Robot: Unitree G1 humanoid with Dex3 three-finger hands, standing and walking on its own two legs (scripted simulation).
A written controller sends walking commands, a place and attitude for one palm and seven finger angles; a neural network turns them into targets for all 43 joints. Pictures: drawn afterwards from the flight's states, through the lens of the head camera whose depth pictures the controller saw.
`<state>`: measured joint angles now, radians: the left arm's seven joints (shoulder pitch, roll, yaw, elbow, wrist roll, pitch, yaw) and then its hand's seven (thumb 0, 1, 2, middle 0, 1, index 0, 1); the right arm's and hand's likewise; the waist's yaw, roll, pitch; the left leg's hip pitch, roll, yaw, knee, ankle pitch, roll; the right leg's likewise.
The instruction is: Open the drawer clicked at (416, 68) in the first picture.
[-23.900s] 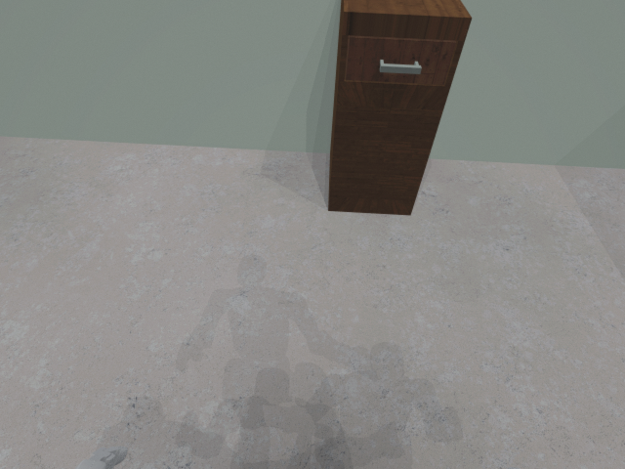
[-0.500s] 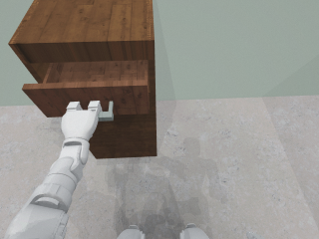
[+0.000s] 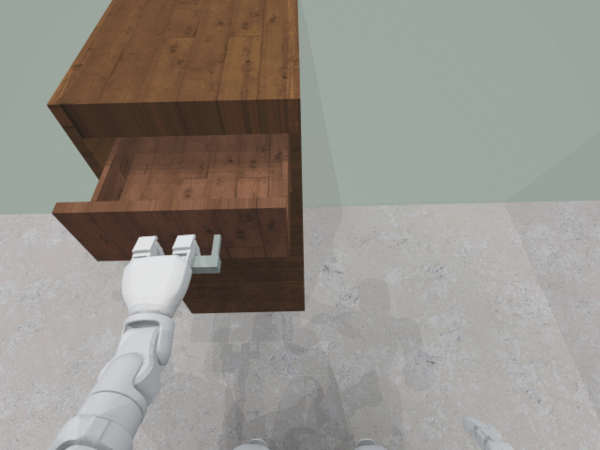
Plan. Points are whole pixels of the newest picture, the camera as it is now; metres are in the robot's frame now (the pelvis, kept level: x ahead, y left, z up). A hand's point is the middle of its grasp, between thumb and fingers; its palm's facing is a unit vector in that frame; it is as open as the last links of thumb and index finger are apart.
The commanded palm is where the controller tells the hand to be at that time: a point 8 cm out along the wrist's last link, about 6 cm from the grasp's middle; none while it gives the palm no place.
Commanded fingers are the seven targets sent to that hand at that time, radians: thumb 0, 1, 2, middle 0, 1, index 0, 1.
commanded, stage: pull the drawer open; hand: left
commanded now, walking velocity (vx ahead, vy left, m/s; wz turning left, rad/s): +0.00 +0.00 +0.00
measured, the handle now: (178, 253) +0.40 +0.21 -0.01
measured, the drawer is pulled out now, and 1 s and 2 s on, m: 0.15 0.28 0.30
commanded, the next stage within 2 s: open the thumb to release the handle in 1.36 s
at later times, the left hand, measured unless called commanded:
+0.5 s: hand (164, 336) +0.27 +0.21 -0.04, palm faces -0.01 -0.04 -1.00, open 5.5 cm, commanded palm +0.24 +0.19 +0.02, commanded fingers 0.00 0.90 0.90 -0.40 -1.35 -0.40 -1.35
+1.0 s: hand (155, 386) +0.21 +0.20 -0.04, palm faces +0.00 -0.07 -1.00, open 5.5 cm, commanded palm +0.17 +0.20 +0.02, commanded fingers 0.00 0.90 0.90 -0.40 -1.35 -0.40 -1.35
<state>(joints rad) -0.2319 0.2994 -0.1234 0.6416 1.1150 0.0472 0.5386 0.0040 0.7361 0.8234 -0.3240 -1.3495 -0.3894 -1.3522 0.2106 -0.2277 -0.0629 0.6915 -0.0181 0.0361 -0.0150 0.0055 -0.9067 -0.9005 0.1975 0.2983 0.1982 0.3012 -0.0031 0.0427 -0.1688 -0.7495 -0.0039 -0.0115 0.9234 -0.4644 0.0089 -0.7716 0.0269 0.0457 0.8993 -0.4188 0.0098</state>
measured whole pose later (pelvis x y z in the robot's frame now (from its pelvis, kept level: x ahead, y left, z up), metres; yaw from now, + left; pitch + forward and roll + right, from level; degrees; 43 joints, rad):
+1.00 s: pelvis +0.00 -0.01 -0.01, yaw +0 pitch +13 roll +1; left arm 0.32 0.28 -0.13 0.16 1.13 0.05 0.55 0.03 0.72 0.82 -0.31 -1.35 -0.42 -1.35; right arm 0.10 -0.21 -0.03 0.63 -0.05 0.01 0.00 0.01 -0.91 -0.90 0.20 0.30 0.20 0.30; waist 0.05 0.03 -0.16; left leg -0.70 0.00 -0.01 0.97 -0.49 -0.01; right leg -0.74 0.03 0.04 0.98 -0.46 -0.01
